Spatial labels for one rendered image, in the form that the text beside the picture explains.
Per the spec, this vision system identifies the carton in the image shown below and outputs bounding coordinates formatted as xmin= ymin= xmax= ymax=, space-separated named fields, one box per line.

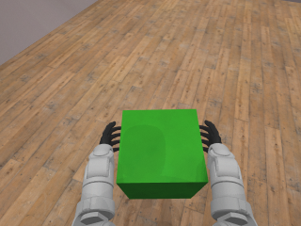
xmin=116 ymin=108 xmax=209 ymax=200

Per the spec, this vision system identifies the right robot hand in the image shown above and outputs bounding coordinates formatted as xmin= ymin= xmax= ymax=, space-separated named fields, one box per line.
xmin=199 ymin=120 xmax=222 ymax=153

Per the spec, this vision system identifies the right robot forearm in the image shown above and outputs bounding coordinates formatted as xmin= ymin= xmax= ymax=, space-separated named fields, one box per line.
xmin=207 ymin=143 xmax=258 ymax=226

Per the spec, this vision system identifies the left robot forearm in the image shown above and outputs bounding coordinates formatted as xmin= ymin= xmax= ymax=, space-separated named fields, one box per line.
xmin=71 ymin=143 xmax=115 ymax=226

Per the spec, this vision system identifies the left robot hand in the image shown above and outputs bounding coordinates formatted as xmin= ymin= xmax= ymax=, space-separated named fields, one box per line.
xmin=99 ymin=121 xmax=121 ymax=153

